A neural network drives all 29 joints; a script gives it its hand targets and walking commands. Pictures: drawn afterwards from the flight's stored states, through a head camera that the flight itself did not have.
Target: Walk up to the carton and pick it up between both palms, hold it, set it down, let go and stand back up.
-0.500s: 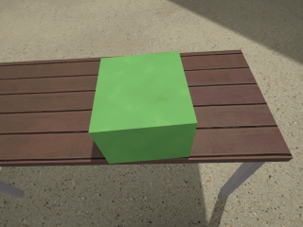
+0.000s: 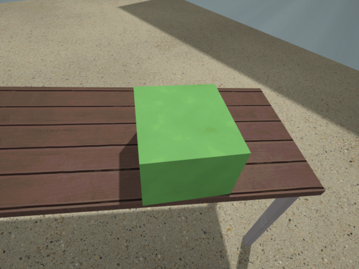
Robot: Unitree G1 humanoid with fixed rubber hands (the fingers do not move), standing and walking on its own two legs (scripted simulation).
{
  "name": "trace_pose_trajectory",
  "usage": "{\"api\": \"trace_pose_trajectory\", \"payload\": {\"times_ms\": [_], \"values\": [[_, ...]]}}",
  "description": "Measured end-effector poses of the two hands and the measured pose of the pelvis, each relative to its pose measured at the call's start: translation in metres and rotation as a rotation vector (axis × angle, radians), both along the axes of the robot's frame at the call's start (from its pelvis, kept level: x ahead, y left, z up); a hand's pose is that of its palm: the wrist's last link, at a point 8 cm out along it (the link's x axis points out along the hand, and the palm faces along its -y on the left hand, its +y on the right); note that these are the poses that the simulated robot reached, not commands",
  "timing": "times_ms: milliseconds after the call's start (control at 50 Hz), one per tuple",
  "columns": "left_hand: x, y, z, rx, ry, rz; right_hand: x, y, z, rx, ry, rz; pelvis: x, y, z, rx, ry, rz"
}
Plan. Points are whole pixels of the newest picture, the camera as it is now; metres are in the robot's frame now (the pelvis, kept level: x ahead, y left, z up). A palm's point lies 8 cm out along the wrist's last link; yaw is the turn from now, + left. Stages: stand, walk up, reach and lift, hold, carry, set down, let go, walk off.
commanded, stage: walk up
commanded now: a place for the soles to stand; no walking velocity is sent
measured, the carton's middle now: (181, 140) +0.52 -0.01 -0.03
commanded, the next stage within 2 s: none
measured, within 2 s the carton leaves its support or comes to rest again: neither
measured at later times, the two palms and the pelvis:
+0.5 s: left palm out of the picture +0.08 +0.18 -0.13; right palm out of the picture +0.07 -0.32 -0.15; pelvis +0.04 -0.08 -0.01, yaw +5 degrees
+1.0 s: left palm out of the picture +0.03 +0.21 -0.15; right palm out of the picture +0.05 -0.29 -0.14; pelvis +0.03 -0.05 -0.01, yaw +7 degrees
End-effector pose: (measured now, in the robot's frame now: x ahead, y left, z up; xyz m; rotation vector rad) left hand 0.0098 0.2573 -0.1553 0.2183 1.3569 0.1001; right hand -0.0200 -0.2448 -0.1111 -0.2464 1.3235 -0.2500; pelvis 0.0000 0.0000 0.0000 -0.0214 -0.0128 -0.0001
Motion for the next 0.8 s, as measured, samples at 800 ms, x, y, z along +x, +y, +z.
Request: {"api": "trace_pose_trajectory", "payload": {"times_ms": [800], "values": [[0.009,-0.066,0.008,0.043,0.012,0.162,0.068,-0.076,-0.023,0.007,0.081,0.163,0.035,-0.065,-0.005,-0.008,0.01,0.115]]}}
